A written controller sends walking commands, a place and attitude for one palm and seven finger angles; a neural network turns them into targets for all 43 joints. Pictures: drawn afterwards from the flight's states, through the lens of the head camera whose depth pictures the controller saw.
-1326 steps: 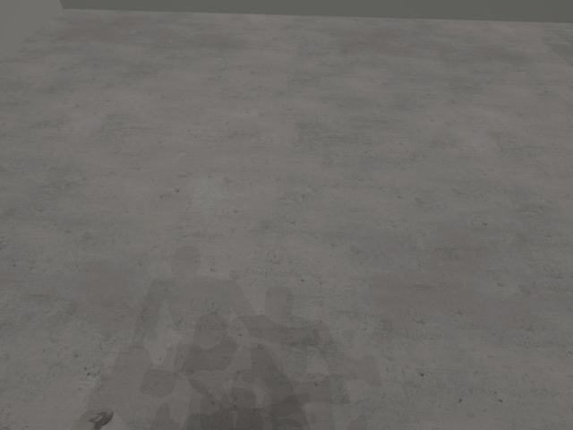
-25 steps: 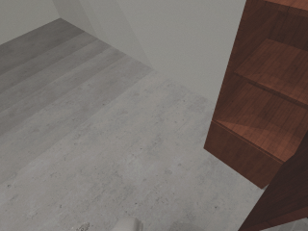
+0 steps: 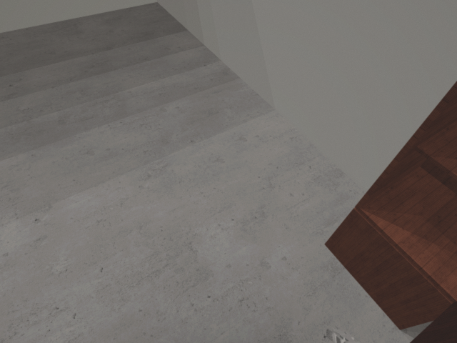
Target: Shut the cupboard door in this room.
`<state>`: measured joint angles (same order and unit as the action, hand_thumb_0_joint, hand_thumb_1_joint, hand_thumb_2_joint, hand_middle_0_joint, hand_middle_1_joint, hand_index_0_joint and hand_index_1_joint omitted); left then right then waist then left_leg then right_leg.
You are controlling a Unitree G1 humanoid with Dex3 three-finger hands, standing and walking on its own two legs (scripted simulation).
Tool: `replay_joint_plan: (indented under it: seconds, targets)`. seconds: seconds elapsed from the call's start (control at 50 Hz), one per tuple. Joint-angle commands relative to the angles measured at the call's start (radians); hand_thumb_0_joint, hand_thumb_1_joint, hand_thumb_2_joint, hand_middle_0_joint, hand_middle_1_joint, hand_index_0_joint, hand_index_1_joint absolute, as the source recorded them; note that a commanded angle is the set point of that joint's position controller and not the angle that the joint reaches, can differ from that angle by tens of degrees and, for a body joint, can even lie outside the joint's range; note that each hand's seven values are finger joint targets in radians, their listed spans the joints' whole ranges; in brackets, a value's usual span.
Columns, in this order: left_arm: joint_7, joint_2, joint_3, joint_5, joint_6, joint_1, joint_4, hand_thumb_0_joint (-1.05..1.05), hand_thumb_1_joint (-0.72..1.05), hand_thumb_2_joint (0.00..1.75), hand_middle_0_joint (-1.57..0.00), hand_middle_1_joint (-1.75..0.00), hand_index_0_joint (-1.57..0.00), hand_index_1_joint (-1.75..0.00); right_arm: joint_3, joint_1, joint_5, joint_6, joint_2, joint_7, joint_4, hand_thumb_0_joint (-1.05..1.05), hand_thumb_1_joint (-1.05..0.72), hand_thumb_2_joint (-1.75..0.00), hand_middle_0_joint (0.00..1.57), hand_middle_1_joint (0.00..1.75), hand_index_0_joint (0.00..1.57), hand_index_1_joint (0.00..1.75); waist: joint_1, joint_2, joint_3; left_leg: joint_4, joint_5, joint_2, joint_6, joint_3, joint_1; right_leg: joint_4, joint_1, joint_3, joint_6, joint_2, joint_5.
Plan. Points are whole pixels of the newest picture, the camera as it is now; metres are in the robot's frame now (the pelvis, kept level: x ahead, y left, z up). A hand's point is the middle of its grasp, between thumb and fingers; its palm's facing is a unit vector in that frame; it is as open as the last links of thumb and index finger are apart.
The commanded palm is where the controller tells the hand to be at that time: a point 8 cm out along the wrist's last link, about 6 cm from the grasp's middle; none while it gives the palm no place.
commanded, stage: turn or walk to find it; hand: left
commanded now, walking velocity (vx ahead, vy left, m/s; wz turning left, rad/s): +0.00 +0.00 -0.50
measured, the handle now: out of the picture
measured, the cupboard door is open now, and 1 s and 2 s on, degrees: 87 87 87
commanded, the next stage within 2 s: stand and wait in 0.20 s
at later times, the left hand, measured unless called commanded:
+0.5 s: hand out of the picture +0.09 +0.18 -0.18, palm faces -0.09 -0.97 -0.21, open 7.3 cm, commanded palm none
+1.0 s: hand out of the picture +0.03 +0.19 -0.19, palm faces +0.06 -0.98 -0.21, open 7.3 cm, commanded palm none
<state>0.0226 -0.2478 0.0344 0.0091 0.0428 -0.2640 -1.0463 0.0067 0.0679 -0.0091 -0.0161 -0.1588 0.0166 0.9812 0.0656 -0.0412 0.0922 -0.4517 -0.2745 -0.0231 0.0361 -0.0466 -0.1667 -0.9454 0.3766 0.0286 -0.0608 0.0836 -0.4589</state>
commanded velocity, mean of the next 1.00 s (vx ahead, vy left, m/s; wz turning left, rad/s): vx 0.00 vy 0.00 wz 0.08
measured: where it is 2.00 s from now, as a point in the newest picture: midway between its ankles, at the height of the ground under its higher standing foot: outside the picture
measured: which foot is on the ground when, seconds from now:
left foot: down 0.00-1.00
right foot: up 0.00-0.12, down 0.14-1.00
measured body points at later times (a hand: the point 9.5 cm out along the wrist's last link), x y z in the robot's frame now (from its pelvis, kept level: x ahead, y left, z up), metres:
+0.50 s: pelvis +0.01 -0.01 +0.00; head +0.04 +0.00 +0.45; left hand +0.09 +0.23 -0.16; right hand -0.03 -0.25 -0.15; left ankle -0.01 +0.10 -0.74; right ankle +0.00 -0.14 -0.74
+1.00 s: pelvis +0.00 +0.00 -0.01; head +0.04 +0.01 +0.43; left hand +0.03 +0.24 -0.17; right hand +0.05 -0.25 -0.16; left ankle -0.01 +0.10 -0.74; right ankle +0.00 -0.14 -0.74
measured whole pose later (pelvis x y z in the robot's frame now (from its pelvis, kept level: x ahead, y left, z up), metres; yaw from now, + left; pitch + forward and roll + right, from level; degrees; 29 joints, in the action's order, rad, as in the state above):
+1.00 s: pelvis +0.00 +0.00 -0.01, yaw +1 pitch -1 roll +0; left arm 0.03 -0.20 0.04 0.01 0.03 -0.22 -1.03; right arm 0.05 0.20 -0.01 -0.03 -0.19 0.02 1.05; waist 0.01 -0.04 0.09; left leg -0.63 -0.35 -0.03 0.02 0.01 -0.27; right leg -0.63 0.27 0.10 -0.03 0.09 -0.34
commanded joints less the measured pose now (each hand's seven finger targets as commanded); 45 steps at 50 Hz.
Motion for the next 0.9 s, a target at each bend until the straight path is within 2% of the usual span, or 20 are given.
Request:
replay_joint_plan:
  seconds: [0.0,0.06,0.08,0.1,0.12,0.14,0.16,0.18,0.2,0.24,0.26,0.3,0.32,0.36,0.4,0.52,0.64,0.76,0.8,0.88]
  targets:
    - [-0.001,-0.020,-0.006,0.004,-0.021,-0.016,0.036,0.00,0.90,0.90,-0.20,-0.30,-0.20,-0.30,0.051,0.082,-0.004,0.022,-0.172,0.013,-0.004,0.00,-0.90,-0.90,0.20,0.30,0.20,0.30,-0.058,0.163,-0.087,0.132,0.552,0.255,0.115,0.131,0.083,0.164,-0.027,0.009,0.002,0.008,0.016]
    - [-0.003,-0.021,-0.008,0.006,-0.029,-0.042,0.011,0.00,0.90,0.90,-0.20,-0.30,-0.20,-0.30,0.057,0.097,-0.002,0.023,-0.164,0.015,0.027,0.00,-0.90,-0.90,0.20,0.30,0.20,0.30,-0.049,0.158,-0.076,0.093,0.441,0.236,0.079,0.107,0.055,0.377,-0.130,0.034,0.008,-0.015,0.142]
    - [-0.004,-0.022,-0.003,0.008,-0.029,-0.073,0.001,0.00,0.90,0.90,-0.20,-0.30,-0.20,-0.30,0.063,0.086,0.000,0.021,-0.159,0.017,0.026,0.00,-0.90,-0.90,0.20,0.30,0.20,0.30,-0.030,0.149,-0.073,0.057,0.361,0.227,0.056,0.087,0.026,0.456,-0.172,0.038,0.008,-0.013,0.235]
    - [-0.003,-0.046,0.004,0.012,-0.033,-0.075,0.000,0.00,0.90,0.90,-0.20,-0.30,-0.20,-0.30,0.064,0.096,0.004,0.019,-0.144,0.017,0.025,0.00,-0.90,-0.90,0.20,0.30,0.20,0.30,-0.034,0.093,-0.065,0.008,0.269,0.195,0.019,0.068,-0.009,0.525,-0.206,-0.008,0.022,0.006,0.337]
    - [-0.002,-0.081,0.013,0.015,-0.036,-0.060,0.008,0.00,0.90,0.90,-0.20,-0.30,-0.20,-0.30,0.062,0.104,0.007,0.017,-0.123,0.016,0.017,0.00,-0.90,-0.90,0.20,0.30,0.20,0.30,-0.047,0.005,-0.056,-0.050,0.142,0.140,-0.017,0.030,-0.060,0.542,-0.212,-0.129,0.062,0.077,0.460]
    - [-0.003,-0.121,0.020,0.015,-0.035,-0.037,0.020,0.00,0.90,0.90,-0.20,-0.30,-0.20,-0.30,0.059,0.110,0.008,0.012,-0.101,0.013,0.007,0.00,-0.90,-0.90,0.20,0.30,0.20,0.30,-0.061,-0.071,-0.048,-0.093,0.003,0.091,-0.042,-0.017,-0.085,0.560,-0.188,-0.215,0.114,0.167,0.511]
    - [-0.003,-0.145,0.035,0.016,-0.039,-0.024,0.026,0.00,0.90,0.90,-0.20,-0.30,-0.20,-0.30,0.057,0.113,0.004,-0.001,-0.092,0.015,0.001,0.00,-0.90,-0.90,0.20,0.30,0.20,0.30,-0.060,-0.231,-0.056,-0.155,-0.107,0.056,-0.065,-0.049,-0.093,0.610,-0.157,-0.294,0.166,0.197,0.496]
    - [-0.002,-0.145,0.044,0.014,-0.037,-0.020,0.035,0.00,0.90,0.90,-0.20,-0.30,-0.20,-0.30,0.059,0.095,0.001,-0.006,-0.103,0.017,-0.004,0.00,-0.90,-0.90,0.20,0.30,0.20,0.30,-0.041,-0.256,-0.039,-0.224,-0.192,0.057,-0.066,-0.036,-0.118,0.644,-0.136,-0.328,0.210,0.213,0.494]
    - [0.000,-0.131,0.044,0.015,-0.035,-0.012,0.039,0.00,0.90,0.90,-0.20,-0.30,-0.20,-0.30,0.057,0.090,0.001,-0.004,-0.103,0.017,0.000,0.00,-0.90,-0.90,0.20,0.30,0.20,0.30,-0.037,-0.198,-0.037,-0.269,-0.213,0.061,-0.062,-0.012,-0.138,0.639,-0.146,-0.323,0.234,0.209,0.515]
    - [0.005,-0.120,0.051,0.015,-0.034,0.014,0.045,0.00,0.90,0.90,-0.20,-0.30,-0.20,-0.30,0.049,0.131,0.005,0.008,-0.087,0.019,0.016,0.00,-0.90,-0.90,0.20,0.30,0.20,0.30,-0.052,-0.130,-0.082,-0.211,-0.191,0.071,-0.057,0.012,-0.149,0.574,-0.223,-0.269,0.235,0.188,0.636]
    - [0.007,-0.112,0.052,0.013,-0.033,0.023,0.044,0.00,0.90,0.90,-0.20,-0.30,-0.20,-0.30,0.045,0.150,0.005,0.014,-0.079,0.019,0.030,0.00,-0.90,-0.90,0.20,0.30,0.20,0.30,-0.056,-0.088,-0.109,-0.129,-0.140,0.071,-0.058,0.011,-0.117,0.544,-0.246,-0.243,0.216,0.168,0.656]
    - [0.004,-0.089,0.042,0.001,-0.032,0.039,0.044,0.00,0.90,0.90,-0.20,-0.30,-0.20,-0.30,0.038,0.209,-0.001,0.029,-0.082,0.022,0.064,0.00,-0.90,-0.90,0.20,0.30,0.20,0.30,-0.073,-0.036,-0.147,0.051,0.082,0.090,-0.052,0.029,0.040,0.486,-0.175,-0.180,0.150,0.096,0.529]
    - [-0.001,-0.060,0.034,-0.002,-0.032,0.036,0.047,0.00,0.90,0.90,-0.20,-0.30,-0.20,-0.30,0.041,0.208,-0.007,0.037,-0.111,0.023,0.068,0.00,-0.90,-0.90,0.20,0.30,0.20,0.30,-0.065,0.051,-0.154,0.069,0.184,0.153,-0.028,0.092,0.080,0.457,-0.128,-0.125,0.105,0.027,0.442]
    - [-0.005,-0.029,0.023,0.001,-0.024,0.065,0.043,0.00,0.90,0.90,-0.20,-0.30,-0.20,-0.30,0.046,0.159,-0.005,0.038,-0.149,0.020,0.066,0.00,-0.90,-0.90,0.20,0.30,0.20,0.30,-0.050,0.215,-0.086,0.150,0.152,0.237,0.020,0.172,-0.032,0.426,-0.153,-0.041,0.053,-0.029,0.271]
    - [-0.007,-0.024,0.010,0.004,-0.023,0.048,0.021,0.00,0.90,0.90,-0.20,-0.30,-0.20,-0.30,0.040,0.152,-0.004,0.039,-0.141,0.025,0.075,0.00,-0.90,-0.90,0.20,0.30,0.20,0.30,-0.033,0.190,-0.046,0.157,0.194,0.230,0.027,0.156,-0.057,0.434,-0.175,-0.026,0.048,-0.030,0.256]
    - [0.002,-0.048,-0.007,-0.003,-0.048,0.028,-0.028,0.00,0.90,0.90,-0.20,-0.30,-0.20,-0.30,0.030,0.227,0.001,0.048,-0.109,0.022,0.120,0.00,-0.90,-0.90,0.20,0.30,0.20,0.30,-0.053,0.060,-0.087,0.105,0.228,0.144,-0.026,0.077,0.007,0.534,-0.239,-0.075,0.074,0.027,0.456]
    - [0.012,-0.055,0.003,-0.005,-0.047,0.025,-0.013,0.00,0.90,0.90,-0.20,-0.30,-0.20,-0.30,0.035,0.235,0.003,0.035,-0.099,0.016,0.121,0.00,-0.90,-0.90,0.20,0.30,0.20,0.30,-0.058,0.042,-0.075,0.061,0.278,0.137,-0.027,0.092,-0.009,0.487,-0.220,-0.038,0.067,0.053,0.467]
    - [0.014,-0.063,0.022,0.003,-0.040,0.021,0.023,0.00,0.90,0.90,-0.20,-0.30,-0.20,-0.30,0.053,0.208,0.001,0.019,-0.109,0.009,0.082,0.00,-0.90,-0.90,0.20,0.30,0.20,0.30,-0.058,0.009,-0.063,-0.009,0.241,0.120,-0.018,0.120,-0.083,0.457,-0.188,-0.026,0.068,0.079,0.411]
    - [0.014,-0.077,0.030,0.006,-0.038,0.018,0.039,0.00,0.90,0.90,-0.20,-0.30,-0.20,-0.30,0.056,0.200,0.000,0.012,-0.102,0.005,0.063,0.00,-0.90,-0.90,0.20,0.30,0.20,0.30,-0.058,-0.037,-0.062,-0.053,0.184,0.091,-0.025,0.105,-0.110,0.482,-0.177,-0.055,0.084,0.116,0.372]
    - [0.013,-0.116,0.046,0.010,-0.032,0.028,0.074,0.00,0.90,0.90,-0.20,-0.30,-0.20,-0.30,0.065,0.185,-0.003,-0.003,-0.096,-0.001,0.019,0.00,-0.90,-0.90,0.20,0.30,0.20,0.30,-0.064,-0.116,-0.068,-0.212,0.036,0.043,-0.045,0.051,-0.130,0.549,-0.135,-0.117,0.154,0.222,0.336]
